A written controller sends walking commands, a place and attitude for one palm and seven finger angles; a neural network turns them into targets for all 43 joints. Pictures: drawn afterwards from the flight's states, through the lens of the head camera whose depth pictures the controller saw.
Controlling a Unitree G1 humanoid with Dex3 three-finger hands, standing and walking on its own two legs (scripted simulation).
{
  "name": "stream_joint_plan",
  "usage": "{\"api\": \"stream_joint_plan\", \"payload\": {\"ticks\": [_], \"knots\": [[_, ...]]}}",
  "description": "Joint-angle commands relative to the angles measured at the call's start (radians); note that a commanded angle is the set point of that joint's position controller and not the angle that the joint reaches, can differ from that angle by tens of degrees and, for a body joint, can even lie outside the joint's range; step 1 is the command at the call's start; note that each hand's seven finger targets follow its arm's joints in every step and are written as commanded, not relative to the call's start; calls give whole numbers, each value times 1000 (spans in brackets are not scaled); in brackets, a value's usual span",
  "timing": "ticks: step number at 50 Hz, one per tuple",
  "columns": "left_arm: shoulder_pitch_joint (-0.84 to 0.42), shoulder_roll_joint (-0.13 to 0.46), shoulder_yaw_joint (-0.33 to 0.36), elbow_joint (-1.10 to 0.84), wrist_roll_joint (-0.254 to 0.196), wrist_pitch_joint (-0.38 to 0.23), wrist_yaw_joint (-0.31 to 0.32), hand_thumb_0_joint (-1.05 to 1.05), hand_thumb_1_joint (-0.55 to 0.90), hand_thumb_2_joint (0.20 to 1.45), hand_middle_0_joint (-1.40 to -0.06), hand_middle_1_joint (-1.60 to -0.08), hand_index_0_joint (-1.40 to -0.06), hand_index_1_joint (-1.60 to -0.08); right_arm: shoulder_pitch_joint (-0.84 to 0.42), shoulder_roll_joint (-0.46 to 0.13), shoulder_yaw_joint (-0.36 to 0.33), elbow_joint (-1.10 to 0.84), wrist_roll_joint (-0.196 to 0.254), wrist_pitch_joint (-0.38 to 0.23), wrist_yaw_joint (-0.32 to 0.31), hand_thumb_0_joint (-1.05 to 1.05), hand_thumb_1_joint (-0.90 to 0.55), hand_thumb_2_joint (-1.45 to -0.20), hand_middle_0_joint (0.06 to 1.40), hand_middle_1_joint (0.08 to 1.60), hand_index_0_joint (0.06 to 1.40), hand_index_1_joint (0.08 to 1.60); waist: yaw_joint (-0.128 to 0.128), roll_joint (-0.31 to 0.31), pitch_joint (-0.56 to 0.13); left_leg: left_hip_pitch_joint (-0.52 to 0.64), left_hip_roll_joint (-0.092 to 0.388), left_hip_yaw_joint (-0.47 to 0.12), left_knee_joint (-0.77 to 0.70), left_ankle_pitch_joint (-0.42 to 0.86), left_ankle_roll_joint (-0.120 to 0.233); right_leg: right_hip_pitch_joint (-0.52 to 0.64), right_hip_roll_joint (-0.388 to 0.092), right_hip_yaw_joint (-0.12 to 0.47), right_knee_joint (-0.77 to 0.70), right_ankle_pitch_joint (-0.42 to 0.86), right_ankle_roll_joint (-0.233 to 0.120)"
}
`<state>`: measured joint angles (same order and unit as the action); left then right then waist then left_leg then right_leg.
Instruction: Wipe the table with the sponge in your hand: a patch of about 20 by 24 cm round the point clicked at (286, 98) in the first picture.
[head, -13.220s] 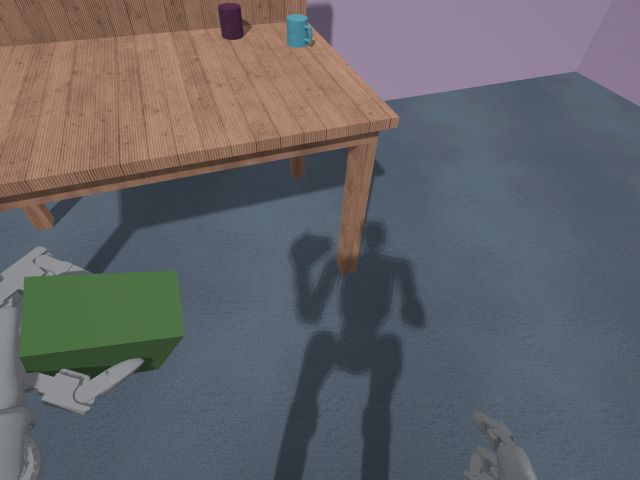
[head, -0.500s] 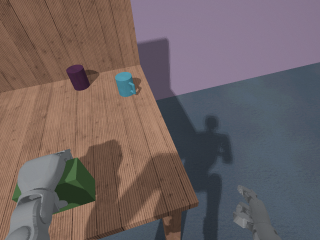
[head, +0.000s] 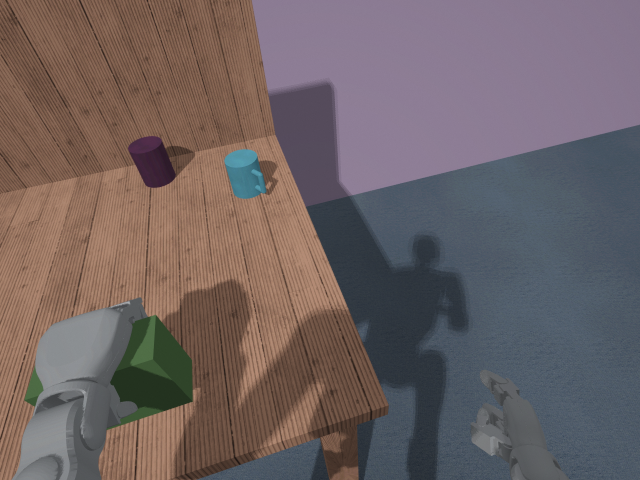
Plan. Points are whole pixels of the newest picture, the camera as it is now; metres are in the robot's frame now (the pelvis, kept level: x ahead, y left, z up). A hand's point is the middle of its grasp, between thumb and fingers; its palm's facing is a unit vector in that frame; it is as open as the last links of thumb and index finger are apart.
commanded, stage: lower the sponge onto the table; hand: left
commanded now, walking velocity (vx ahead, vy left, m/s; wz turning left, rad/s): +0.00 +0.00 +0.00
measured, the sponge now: (127, 383) +0.19 +0.29 +0.03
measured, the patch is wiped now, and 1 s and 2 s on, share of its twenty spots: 0.00 0.00 0.10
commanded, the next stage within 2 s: wipe forward along the first lane in 1.64 s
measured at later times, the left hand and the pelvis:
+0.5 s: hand (106, 375) +0.19 +0.30 +0.06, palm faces +0.00 -0.09 -1.00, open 9.9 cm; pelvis +0.00 +0.01 +0.00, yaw +0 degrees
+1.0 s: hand (121, 382) +0.19 +0.29 +0.04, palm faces -0.04 -0.10 -0.99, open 9.9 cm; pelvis +0.00 +0.01 +0.00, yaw +0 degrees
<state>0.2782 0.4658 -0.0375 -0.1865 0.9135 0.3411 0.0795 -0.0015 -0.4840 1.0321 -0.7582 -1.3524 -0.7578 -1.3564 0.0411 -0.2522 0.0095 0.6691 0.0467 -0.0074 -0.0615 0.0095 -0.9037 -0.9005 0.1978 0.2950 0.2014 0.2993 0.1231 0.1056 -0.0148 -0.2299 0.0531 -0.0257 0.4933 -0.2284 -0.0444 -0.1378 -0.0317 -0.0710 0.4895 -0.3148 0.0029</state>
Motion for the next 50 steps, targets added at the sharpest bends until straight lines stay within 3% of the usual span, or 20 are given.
{"api": "stream_joint_plan", "payload": {"ticks": [1,7,10,13,14,15,19,20,24,25,26,30,34,35,39,40,44,45,49,50], "knots": [[-139,220,165,-200,16,0,37,0,100,1300,-1200,-1600,-1200,-1600,-207,-94,-34,-181,-1,-65,-2,0,-900,-900,200,300,200,300,3,-49,-149,121,-65,21,-28,229,76,-48,25,22,-89,265,-44],[-113,225,169,-206,9,-14,21,0,100,1300,-1200,-1600,-1200,-1600,-198,-96,-37,-187,-2,-66,-5,0,-900,-900,200,300,200,300,1,-77,-136,115,-66,21,-25,230,80,-50,23,26,-89,280,-40],[-149,192,134,-242,11,-23,22,0,100,1300,-1200,-1600,-1200,-1600,-199,-86,-30,-196,0,-70,-5,0,-900,-900,200,300,200,300,-9,-20,-135,121,-63,20,-32,215,79,-61,24,21,-93,242,-43],[-153,222,162,-207,20,-34,32,0,100,1300,-1200,-1600,-1200,-1600,-190,-96,-40,-182,-6,-71,-9,0,-900,-900,200,300,200,300,0,-66,-146,126,-66,20,-26,224,79,-61,24,26,-95,259,-42],[-153,250,188,-219,27,-30,36,0,100,1300,-1200,-1600,-1200,-1600,-207,-96,-36,-183,-6,-71,-9,0,-900,-900,200,300,200,300,5,-27,-137,132,-65,12,-38,216,73,-59,34,46,-102,235,-53],[-152,197,144,-233,23,-34,38,0,100,1300,-1200,-1600,-1200,-1600,-197,-87,-34,-192,-3,-75,-7,0,-900,-900,200,300,200,300,-2,-33,-160,130,-64,22,-30,225,78,-53,25,21,-89,249,-45],[-69,245,206,-188,23,-11,46,0,100,1300,-1200,-1600,-1200,-1600,-211,-100,-38,-179,-5,-62,0,0,-900,-900,200,300,200,300,16,-33,-132,110,-67,9,-38,231,70,-44,37,43,-92,265,-55],[-106,180,141,-210,23,-13,43,0,100,1300,-1200,-1600,-1200,-1600,-199,-89,-34,-189,0,-62,4,0,-900,-900,200,300,200,300,-3,-41,-134,95,-62,18,-38,218,71,-55,27,9,-82,242,-45],[-130,210,152,-188,29,-12,45,0,100,1300,-1200,-1600,-1200,-1600,-216,-93,-34,-184,-3,-65,-3,0,-900,-900,200,300,200,300,4,-20,-121,109,-65,7,-45,184,72,-77,40,35,-101,194,-54],[-145,163,111,-203,25,-23,46,0,100,1300,-1200,-1600,-1200,-1600,-193,-86,-34,-191,0,-71,-2,0,-900,-900,200,300,200,300,-8,-33,-150,105,-61,15,-39,187,77,-71,32,7,-83,195,-46],[-141,204,147,-173,31,-28,50,0,100,1300,-1200,-1600,-1200,-1600,-185,-94,-39,-177,-3,-71,-3,0,-900,-900,200,300,200,300,-2,-36,-143,102,-61,8,-39,186,74,-75,35,10,-89,192,-48],[-167,167,112,-182,42,-39,63,0,100,1300,-1200,-1600,-1200,-1600,-189,-84,-37,-183,-3,-76,-4,0,-900,-900,200,300,200,300,-5,-20,-155,110,-62,9,-37,173,76,-83,36,8,-85,169,-51],[-180,223,167,-121,52,-29,78,0,100,1300,-1200,-1600,-1200,-1600,-206,-96,-37,-164,-7,-66,-7,0,-900,-900,200,300,200,300,7,-25,-134,103,-66,4,-44,166,70,-83,44,32,-97,169,-59],[-183,171,126,-127,45,-30,78,0,100,1300,-1200,-1600,-1200,-1600,-193,-89,-39,-172,-2,-68,-5,0,-900,-900,200,300,200,300,-5,-25,-146,96,-63,14,-38,163,73,-83,36,8,-86,166,-51],[-181,190,138,-99,47,-23,80,0,100,1300,-1200,-1600,-1200,-1600,-210,-94,-38,-167,-3,-66,-5,0,-900,-900,200,300,200,300,5,-11,-150,102,-67,6,-40,165,71,-82,44,25,-89,170,-58],[-161,141,100,-113,37,-29,78,0,100,1300,-1200,-1600,-1200,-1600,-194,-87,-41,-176,1,-71,-1,0,-900,-900,200,300,200,300,-4,-22,-163,97,-64,15,-32,173,76,-79,37,4,-76,183,-51],[-154,177,124,-97,47,-24,77,0,100,1300,-1200,-1600,-1200,-1600,-204,-95,-40,-169,-3,-62,3,0,-900,-900,200,300,200,300,-1,-28,-138,87,-64,5,-35,172,71,-91,44,20,-83,181,-56],[-180,129,79,-111,46,-30,78,0,100,1300,-1200,-1600,-1200,-1600,-187,-88,-40,-178,-1,-64,4,0,-900,-900,200,300,200,300,-13,-27,-146,82,-62,11,-34,160,75,-97,38,-1,-73,171,-50],[-189,193,138,-90,65,-40,99,0,100,1300,-1200,-1600,-1200,-1600,-191,-96,-46,-167,-8,-64,-1,0,-900,-900,200,300,200,300,3,-34,-157,95,-66,7,-24,168,74,-99,46,27,-80,176,-59],[-174,149,105,-96,58,-45,102,0,100,1300,-1200,-1600,-1200,-1600,-179,-90,-47,-175,-3,-67,1,0,-900,-900,200,300,200,300,-7,-28,-159,87,-63,12,-19,167,77,-101,39,5,-68,175,-53]]}}
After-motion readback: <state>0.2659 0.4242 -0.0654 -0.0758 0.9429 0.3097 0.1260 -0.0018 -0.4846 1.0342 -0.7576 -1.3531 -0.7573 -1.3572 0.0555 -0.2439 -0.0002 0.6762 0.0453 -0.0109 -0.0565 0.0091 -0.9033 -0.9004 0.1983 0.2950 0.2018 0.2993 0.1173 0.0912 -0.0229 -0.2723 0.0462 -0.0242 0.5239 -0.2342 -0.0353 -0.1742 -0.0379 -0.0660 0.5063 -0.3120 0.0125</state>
